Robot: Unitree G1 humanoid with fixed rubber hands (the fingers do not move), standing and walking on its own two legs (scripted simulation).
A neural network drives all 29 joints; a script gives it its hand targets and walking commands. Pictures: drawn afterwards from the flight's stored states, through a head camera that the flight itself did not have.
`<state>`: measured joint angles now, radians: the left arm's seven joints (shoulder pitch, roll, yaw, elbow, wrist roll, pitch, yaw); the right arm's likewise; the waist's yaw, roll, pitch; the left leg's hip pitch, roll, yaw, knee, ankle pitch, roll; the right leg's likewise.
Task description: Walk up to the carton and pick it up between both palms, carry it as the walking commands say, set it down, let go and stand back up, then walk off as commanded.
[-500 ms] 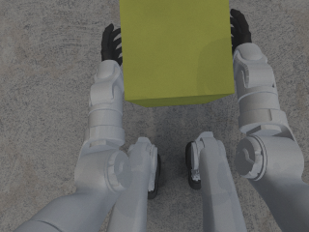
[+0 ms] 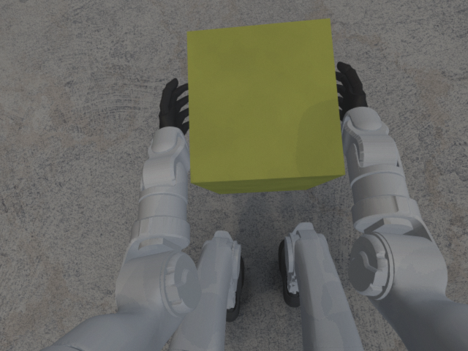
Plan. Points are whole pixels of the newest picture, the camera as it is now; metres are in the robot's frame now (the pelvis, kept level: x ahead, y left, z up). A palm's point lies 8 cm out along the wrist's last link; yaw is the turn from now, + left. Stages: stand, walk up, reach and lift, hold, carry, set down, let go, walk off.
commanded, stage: reach and lift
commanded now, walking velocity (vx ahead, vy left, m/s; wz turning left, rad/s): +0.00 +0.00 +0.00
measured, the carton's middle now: (260, 129) +0.47 -0.02 -0.13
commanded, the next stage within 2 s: none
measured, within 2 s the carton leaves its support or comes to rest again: neither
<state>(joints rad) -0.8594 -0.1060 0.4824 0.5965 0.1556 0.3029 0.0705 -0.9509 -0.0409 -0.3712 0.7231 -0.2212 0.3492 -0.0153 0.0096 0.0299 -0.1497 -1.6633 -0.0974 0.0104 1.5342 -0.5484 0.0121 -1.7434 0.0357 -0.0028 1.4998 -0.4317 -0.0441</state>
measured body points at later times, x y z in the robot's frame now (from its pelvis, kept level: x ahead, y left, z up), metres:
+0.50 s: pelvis +0.02 +0.00 +0.07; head +0.21 -0.03 +0.47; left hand +0.44 +0.13 +0.01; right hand +0.45 -0.17 +0.00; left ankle +0.06 +0.10 -0.54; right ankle +0.10 -0.09 -0.54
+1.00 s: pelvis +0.04 +0.00 +0.13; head +0.19 -0.03 +0.56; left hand +0.42 +0.13 +0.09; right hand +0.43 -0.16 +0.07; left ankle +0.06 +0.10 -0.54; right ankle +0.10 -0.09 -0.54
